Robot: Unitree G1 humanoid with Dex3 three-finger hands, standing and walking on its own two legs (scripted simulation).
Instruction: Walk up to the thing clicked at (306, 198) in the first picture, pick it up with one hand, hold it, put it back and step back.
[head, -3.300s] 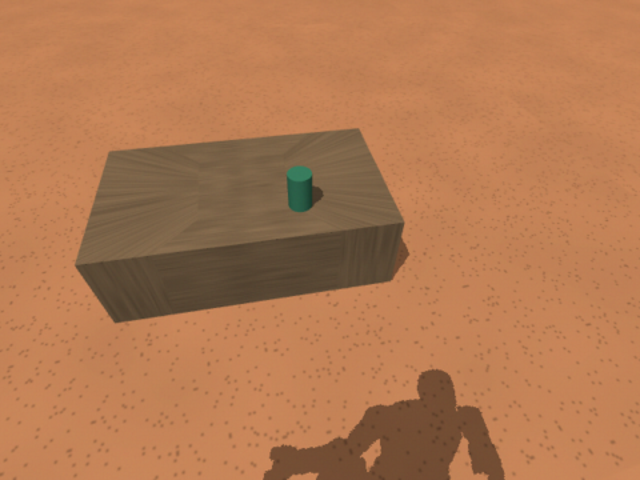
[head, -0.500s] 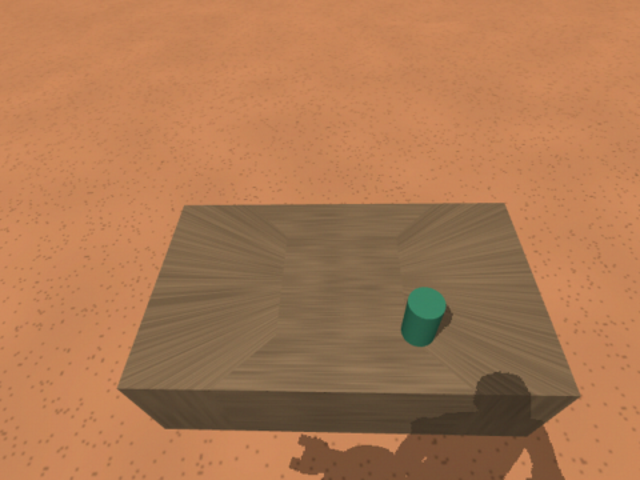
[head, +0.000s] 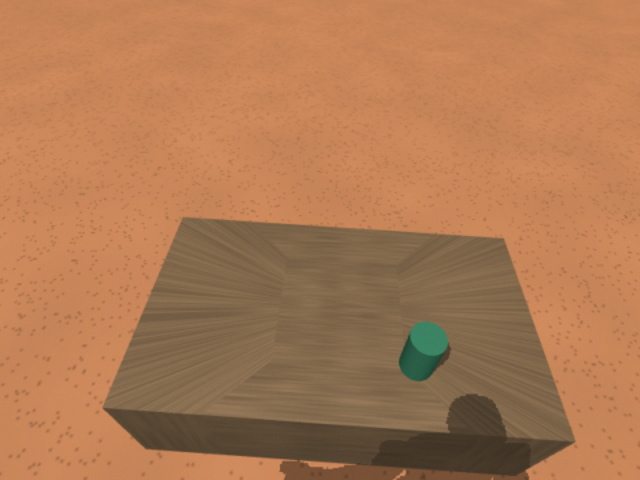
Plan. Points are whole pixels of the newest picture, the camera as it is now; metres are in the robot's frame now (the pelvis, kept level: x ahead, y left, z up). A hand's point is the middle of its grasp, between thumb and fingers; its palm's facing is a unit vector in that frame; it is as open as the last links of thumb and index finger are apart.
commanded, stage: walk up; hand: right
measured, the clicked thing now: (422, 352) +0.49 -0.23 -0.37
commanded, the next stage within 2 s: stand in 0.90 s
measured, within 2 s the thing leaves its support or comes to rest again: neither
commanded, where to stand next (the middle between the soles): +0.05 +0.00 m, yaw -2 degrees
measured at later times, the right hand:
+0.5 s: hand out of the picture +0.09 -0.25 -0.15, palm faces -0.02 +0.94 -0.33, open 7.4 cm
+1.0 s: hand out of the picture +0.09 -0.26 -0.15, palm faces +0.00 +0.94 -0.33, open 7.4 cm
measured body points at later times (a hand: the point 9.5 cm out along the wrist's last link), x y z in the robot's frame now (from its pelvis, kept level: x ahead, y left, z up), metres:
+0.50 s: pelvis +0.01 +0.00 +0.01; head +0.01 +0.00 +0.46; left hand +0.08 +0.30 -0.12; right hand +0.09 -0.30 -0.12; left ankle +0.03 +0.12 -0.74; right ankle +0.02 -0.14 -0.74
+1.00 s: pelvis +0.02 -0.01 +0.01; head +0.02 -0.01 +0.46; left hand +0.10 +0.29 -0.12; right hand +0.09 -0.31 -0.12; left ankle +0.03 +0.12 -0.74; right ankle +0.02 -0.14 -0.74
